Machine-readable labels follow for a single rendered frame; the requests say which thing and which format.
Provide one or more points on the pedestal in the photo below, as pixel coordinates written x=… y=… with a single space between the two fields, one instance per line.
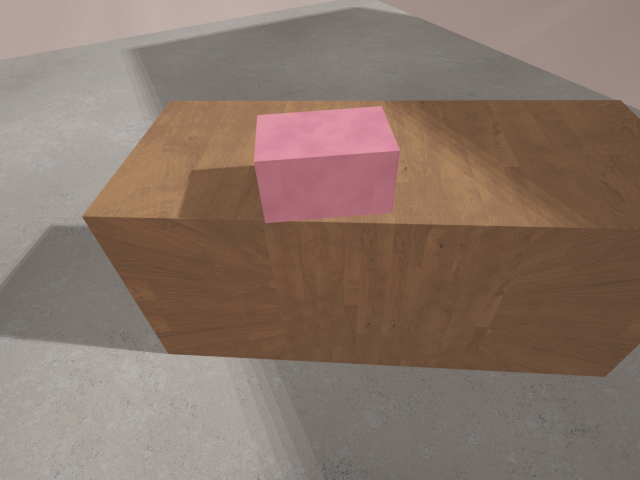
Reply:
x=513 y=245

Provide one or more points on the carton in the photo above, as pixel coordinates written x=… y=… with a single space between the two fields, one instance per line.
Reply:
x=325 y=164

